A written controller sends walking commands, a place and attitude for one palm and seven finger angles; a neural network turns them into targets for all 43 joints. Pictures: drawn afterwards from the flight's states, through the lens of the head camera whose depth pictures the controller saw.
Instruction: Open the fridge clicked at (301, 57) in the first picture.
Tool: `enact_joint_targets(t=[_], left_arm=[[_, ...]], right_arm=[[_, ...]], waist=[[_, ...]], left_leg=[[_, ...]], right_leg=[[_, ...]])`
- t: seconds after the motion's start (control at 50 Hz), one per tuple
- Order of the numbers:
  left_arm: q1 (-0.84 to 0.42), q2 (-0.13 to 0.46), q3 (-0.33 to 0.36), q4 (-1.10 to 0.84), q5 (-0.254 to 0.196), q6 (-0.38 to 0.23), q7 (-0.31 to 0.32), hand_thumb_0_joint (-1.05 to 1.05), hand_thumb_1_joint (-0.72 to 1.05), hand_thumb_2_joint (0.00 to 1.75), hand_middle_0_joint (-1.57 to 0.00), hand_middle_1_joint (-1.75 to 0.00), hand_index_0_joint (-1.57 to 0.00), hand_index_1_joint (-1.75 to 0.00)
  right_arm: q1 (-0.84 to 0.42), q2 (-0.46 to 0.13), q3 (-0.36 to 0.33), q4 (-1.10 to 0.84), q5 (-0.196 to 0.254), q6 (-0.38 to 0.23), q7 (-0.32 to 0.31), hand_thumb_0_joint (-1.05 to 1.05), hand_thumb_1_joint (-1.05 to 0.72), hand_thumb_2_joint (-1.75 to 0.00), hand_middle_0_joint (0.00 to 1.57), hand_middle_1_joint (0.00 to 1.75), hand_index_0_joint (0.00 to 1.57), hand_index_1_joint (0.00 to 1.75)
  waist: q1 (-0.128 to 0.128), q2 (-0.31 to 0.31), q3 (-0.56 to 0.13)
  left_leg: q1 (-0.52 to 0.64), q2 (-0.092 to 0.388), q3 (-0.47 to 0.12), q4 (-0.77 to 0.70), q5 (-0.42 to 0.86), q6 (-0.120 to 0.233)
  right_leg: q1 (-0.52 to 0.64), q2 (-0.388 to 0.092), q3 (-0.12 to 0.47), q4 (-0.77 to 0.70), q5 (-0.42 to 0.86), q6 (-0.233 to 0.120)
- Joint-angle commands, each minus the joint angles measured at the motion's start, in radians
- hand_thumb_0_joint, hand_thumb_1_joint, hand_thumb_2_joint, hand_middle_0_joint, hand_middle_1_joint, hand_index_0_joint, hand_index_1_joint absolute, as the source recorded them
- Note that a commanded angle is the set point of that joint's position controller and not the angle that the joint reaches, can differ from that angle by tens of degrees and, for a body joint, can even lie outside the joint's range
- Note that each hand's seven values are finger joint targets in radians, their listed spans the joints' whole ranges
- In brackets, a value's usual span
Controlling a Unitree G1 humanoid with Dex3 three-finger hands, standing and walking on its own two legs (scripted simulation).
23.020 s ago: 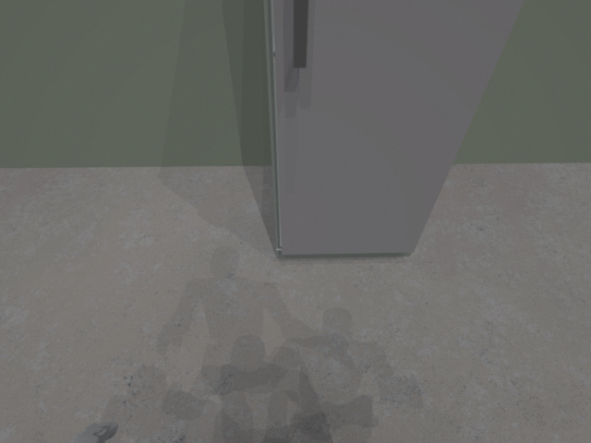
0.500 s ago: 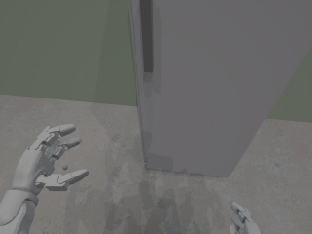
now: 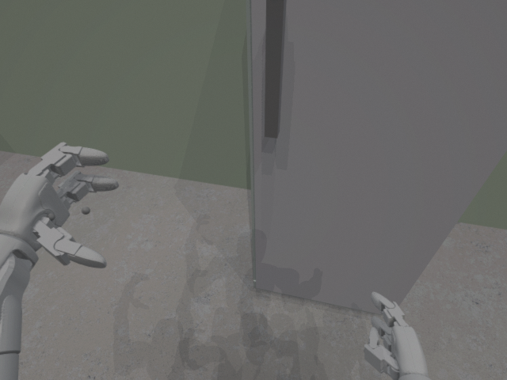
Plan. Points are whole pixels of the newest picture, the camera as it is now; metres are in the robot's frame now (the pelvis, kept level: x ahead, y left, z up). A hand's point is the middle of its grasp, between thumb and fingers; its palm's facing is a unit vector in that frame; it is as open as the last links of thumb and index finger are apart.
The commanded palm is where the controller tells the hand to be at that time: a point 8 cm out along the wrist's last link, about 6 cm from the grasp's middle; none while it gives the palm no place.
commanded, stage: raise the hand to about handle height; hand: left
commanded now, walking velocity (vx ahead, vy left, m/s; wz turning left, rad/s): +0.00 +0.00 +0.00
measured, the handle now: (276, 70) +0.60 +0.04 +0.24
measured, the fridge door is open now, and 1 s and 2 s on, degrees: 0 0 0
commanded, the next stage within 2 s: move the hooked fingers beside the handle in 0.74 s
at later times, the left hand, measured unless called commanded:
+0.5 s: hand (80, 170) +0.28 +0.26 +0.23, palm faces -0.03 -0.99 -0.16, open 14.0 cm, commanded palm +0.25 +0.31 +0.25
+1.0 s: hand (87, 161) +0.30 +0.26 +0.23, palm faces +0.00 -0.99 -0.12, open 14.0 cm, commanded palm +0.28 +0.29 +0.24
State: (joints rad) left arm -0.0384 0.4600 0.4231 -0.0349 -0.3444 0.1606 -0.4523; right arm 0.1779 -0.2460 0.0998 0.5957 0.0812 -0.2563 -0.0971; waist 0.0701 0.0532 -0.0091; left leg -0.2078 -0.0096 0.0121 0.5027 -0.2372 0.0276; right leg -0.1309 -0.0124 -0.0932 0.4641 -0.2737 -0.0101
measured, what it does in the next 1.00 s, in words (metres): stands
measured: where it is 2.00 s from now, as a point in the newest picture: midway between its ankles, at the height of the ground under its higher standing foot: outside the picture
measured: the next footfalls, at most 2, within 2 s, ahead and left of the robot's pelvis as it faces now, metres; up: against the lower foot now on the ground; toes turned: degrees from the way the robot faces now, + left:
none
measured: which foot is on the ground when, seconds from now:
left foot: down 0.00-1.00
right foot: down 0.00-1.00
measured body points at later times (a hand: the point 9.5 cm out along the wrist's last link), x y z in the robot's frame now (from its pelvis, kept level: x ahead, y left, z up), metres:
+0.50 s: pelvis +0.01 -0.01 +0.00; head -0.02 -0.04 +0.45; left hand +0.28 +0.31 +0.24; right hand +0.20 -0.24 -0.07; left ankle +0.02 +0.10 -0.74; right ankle -0.01 -0.11 -0.74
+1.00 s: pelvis +0.01 -0.02 +0.00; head -0.01 -0.04 +0.45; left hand +0.29 +0.31 +0.24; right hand +0.22 -0.23 -0.07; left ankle +0.02 +0.10 -0.74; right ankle -0.01 -0.11 -0.74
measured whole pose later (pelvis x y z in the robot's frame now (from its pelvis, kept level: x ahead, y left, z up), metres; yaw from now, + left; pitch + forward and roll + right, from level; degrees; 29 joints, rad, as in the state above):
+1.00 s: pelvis +0.01 -0.02 +0.00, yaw +1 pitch -3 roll +0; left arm -0.31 0.55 0.47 0.17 -0.32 0.30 -0.53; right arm 0.19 -0.28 0.09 0.61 0.11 -0.19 -0.09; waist 0.06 0.07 -0.02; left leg -0.20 -0.01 -0.01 0.48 -0.23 0.01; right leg -0.13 -0.01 -0.11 0.46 -0.29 -0.03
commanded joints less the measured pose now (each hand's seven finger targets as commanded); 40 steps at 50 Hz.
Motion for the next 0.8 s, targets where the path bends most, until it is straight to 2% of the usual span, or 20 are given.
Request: enact_joint_targets(t=[0.0,0.06,0.08,0.18,0.22,0.26,0.28,0.32,0.36,0.38,0.44,0.46,0.48,0.52,0.56,0.58,0.6,0.64,0.7,0.78], left_arm=[[-0.349,0.311,0.147,-0.177,-0.032,-0.016,-0.029,0.00,-0.50,0.30,-0.30,-1.20,-0.30,-1.20],[-0.383,0.338,0.157,-0.118,-0.033,0.016,-0.053,0.00,-0.50,0.30,-0.30,-1.20,-0.30,-1.20],[-0.422,0.345,0.156,-0.113,-0.032,0.024,-0.060,0.00,-0.50,0.30,-0.30,-1.20,-0.30,-1.20],[-0.521,0.416,0.178,-0.096,-0.021,0.057,-0.088,0.00,-0.50,0.30,-0.30,-1.20,-0.30,-1.20],[-0.543,0.446,0.198,-0.061,-0.020,0.071,-0.097,0.00,-0.50,0.30,-0.30,-1.20,-0.30,-1.20],[-0.457,0.401,0.175,0.040,-0.031,0.092,-0.115,0.00,-0.50,0.30,-0.30,-1.20,-0.30,-1.20],[-0.444,0.380,0.161,0.055,-0.034,0.098,-0.124,0.00,-0.50,0.30,-0.30,-1.20,-0.30,-1.20],[-0.454,0.384,0.153,0.018,-0.032,0.105,-0.129,0.00,-0.50,0.30,-0.30,-1.20,-0.30,-1.20],[-0.460,0.408,0.172,-0.032,-0.033,0.098,-0.122,0.00,-0.50,0.30,-0.30,-1.20,-0.30,-1.20],[-0.475,0.431,0.195,-0.059,-0.034,0.092,-0.116,0.00,-0.50,0.30,-0.30,-1.20,-0.30,-1.20],[-0.483,0.448,0.231,-0.122,-0.039,0.063,-0.093,0.00,-0.50,0.30,-0.30,-1.20,-0.30,-1.20],[-0.471,0.459,0.238,-0.123,-0.039,0.061,-0.085,0.00,-0.50,0.30,-0.30,-1.20,-0.30,-1.20],[-0.480,0.454,0.240,-0.123,-0.038,0.054,-0.079,0.00,-0.50,0.30,-0.30,-1.20,-0.30,-1.20],[-0.477,0.447,0.241,-0.113,-0.034,0.054,-0.069,0.00,-0.50,0.30,-0.30,-1.20,-0.30,-1.20],[-0.464,0.445,0.234,-0.089,-0.030,0.067,-0.069,0.00,-0.50,0.30,-0.30,-1.20,-0.30,-1.20],[-0.484,0.434,0.221,-0.091,-0.029,0.072,-0.071,0.00,-0.50,0.30,-0.30,-1.20,-0.30,-1.20],[-0.486,0.420,0.206,-0.063,-0.027,0.079,-0.073,0.00,-0.50,0.30,-0.30,-1.20,-0.30,-1.20],[-0.489,0.412,0.190,-0.064,-0.023,0.084,-0.079,0.00,-0.50,0.30,-0.30,-1.20,-0.30,-1.20],[-0.495,0.413,0.186,-0.081,-0.025,0.082,-0.087,0.00,-0.50,0.30,-0.30,-1.20,-0.30,-1.20],[-0.479,0.439,0.219,-0.085,-0.033,0.075,-0.089,0.00,-0.50,0.30,-0.30,-1.20,-0.30,-1.20]], right_arm=[[-0.121,-0.130,-0.051,-0.156,0.002,-0.037,-0.006,0.00,-0.90,-0.90,0.20,0.30,0.20,0.30],[-0.130,-0.129,-0.044,-0.152,0.005,-0.021,-0.002,0.00,-0.90,-0.90,0.20,0.30,0.20,0.30],[-0.135,-0.134,-0.045,-0.152,0.009,-0.019,0.000,0.00,-0.90,-0.90,0.20,0.30,0.20,0.30],[-0.146,-0.137,-0.042,-0.163,0.016,-0.010,0.002,0.00,-0.90,-0.90,0.20,0.30,0.20,0.30],[-0.145,-0.141,-0.044,-0.166,0.017,-0.009,0.002,0.00,-0.90,-0.90,0.20,0.30,0.20,0.30],[-0.133,-0.145,-0.046,-0.165,0.019,-0.004,0.009,0.00,-0.90,-0.90,0.20,0.30,0.20,0.30],[-0.134,-0.152,-0.050,-0.164,0.022,-0.002,0.013,0.00,-0.90,-0.90,0.20,0.30,0.20,0.30],[-0.141,-0.158,-0.055,-0.177,0.027,0.003,0.019,0.00,-0.90,-0.90,0.20,0.30,0.20,0.30],[-0.148,-0.154,-0.056,-0.189,0.026,0.005,0.023,0.00,-0.90,-0.90,0.20,0.30,0.20,0.30],[-0.150,-0.155,-0.057,-0.194,0.024,0.003,0.022,0.00,-0.90,-0.90,0.20,0.30,0.20,0.30],[-0.149,-0.148,-0.058,-0.198,0.020,-0.005,0.016,0.00,-0.90,-0.90,0.20,0.30,0.20,0.30],[-0.146,-0.143,-0.055,-0.191,0.017,-0.002,0.016,0.00,-0.90,-0.90,0.20,0.30,0.20,0.30],[-0.146,-0.144,-0.057,-0.188,0.017,-0.006,0.014,0.00,-0.90,-0.90,0.20,0.30,0.20,0.30],[-0.141,-0.144,-0.058,-0.184,0.017,-0.009,0.010,0.00,-0.90,-0.90,0.20,0.30,0.20,0.30],[-0.138,-0.145,-0.058,-0.178,0.016,-0.005,0.008,0.00,-0.90,-0.90,0.20,0.30,0.20,0.30],[-0.142,-0.147,-0.057,-0.177,0.019,-0.005,0.007,0.00,-0.90,-0.90,0.20,0.30,0.20,0.30],[-0.140,-0.147,-0.057,-0.176,0.020,-0.004,0.005,0.00,-0.90,-0.90,0.20,0.30,0.20,0.30],[-0.140,-0.149,-0.058,-0.180,0.024,-0.004,0.002,0.00,-0.90,-0.90,0.20,0.30,0.20,0.30],[-0.142,-0.147,-0.057,-0.182,0.024,-0.001,0.003,0.00,-0.90,-0.90,0.20,0.30,0.20,0.30],[-0.144,-0.143,-0.054,-0.181,0.020,0.001,0.006,0.00,-0.90,-0.90,0.20,0.30,0.20,0.30]], waist=[[-0.016,0.025,-0.176],[-0.013,0.031,-0.149],[-0.020,0.026,-0.149],[-0.016,0.066,-0.186],[-0.014,0.047,-0.185],[-0.008,-0.025,-0.149],[-0.015,-0.024,-0.141],[-0.015,-0.012,-0.162],[-0.006,-0.014,-0.178],[-0.004,0.014,-0.204],[-0.004,0.027,-0.243],[0.003,0.035,-0.211],[-0.006,0.035,-0.199],[-0.006,0.061,-0.198],[-0.003,0.038,-0.180],[-0.012,0.054,-0.177],[-0.016,0.033,-0.164],[-0.020,0.050,-0.178],[-0.020,0.022,-0.201],[-0.013,0.033,-0.206]], left_leg=[[0.144,0.001,-0.075,-0.092,0.159,0.002],[0.137,-0.004,-0.073,-0.090,0.166,0.004],[0.140,-0.004,-0.072,-0.091,0.168,0.005],[0.163,-0.010,-0.076,-0.099,0.161,0.006],[0.164,-0.010,-0.079,-0.102,0.155,0.008],[0.129,-0.010,-0.078,-0.097,0.155,0.009],[0.125,-0.009,-0.072,-0.092,0.156,0.010],[0.131,-0.010,-0.070,-0.085,0.162,0.008],[0.132,-0.010,-0.067,-0.077,0.169,0.009],[0.139,-0.015,-0.065,-0.076,0.172,0.011],[0.164,-0.016,-0.063,-0.068,0.199,0.013],[0.148,-0.012,-0.061,-0.069,0.196,0.012],[0.151,-0.013,-0.061,-0.073,0.193,0.013],[0.155,-0.013,-0.059,-0.076,0.190,0.012],[0.142,-0.011,-0.055,-0.068,0.193,0.014],[0.142,-0.011,-0.056,-0.070,0.186,0.013],[0.138,-0.010,-0.057,-0.070,0.174,0.013],[0.149,-0.012,-0.057,-0.068,0.169,0.013],[0.157,-0.012,-0.061,-0.066,0.185,0.015],[0.161,-0.015,-0.058,-0.062,0.199,0.016]], right_leg=[[-0.040,0.028,0.026,-0.079,0.195,-0.017],[-0.041,0.026,0.035,-0.095,0.205,-0.020],[-0.045,0.023,0.032,-0.094,0.213,-0.018],[-0.041,0.020,0.036,-0.102,0.193,-0.020],[-0.045,0.019,0.033,-0.102,0.186,-0.019],[-0.047,0.018,0.036,-0.106,0.194,-0.017],[-0.057,0.014,0.041,-0.100,0.209,-0.013],[-0.061,0.011,0.039,-0.088,0.215,-0.011],[-0.048,0.009,0.048,-0.088,0.213,-0.011],[-0.040,0.009,0.051,-0.085,0.216,-0.012],[-0.024,0.011,0.046,-0.074,0.243,-0.010],[-0.023,0.009,0.052,-0.084,0.235,-0.012],[-0.036,0.012,0.048,-0.082,0.238,-0.011],[-0.039,0.011,0.046,-0.079,0.237,-0.012],[-0.036,0.005,0.058,-0.087,0.249,-0.008],[-0.043,0.003,0.060,-0.084,0.248,-0.007],[-0.056,0.005,0.056,-0.085,0.237,-0.005],[-0.062,0.006,0.054,-0.082,0.228,-0.003],[-0.047,0.007,0.053,-0.077,0.247,-0.002],[-0.042,0.008,0.055,-0.079,0.272,-0.002]])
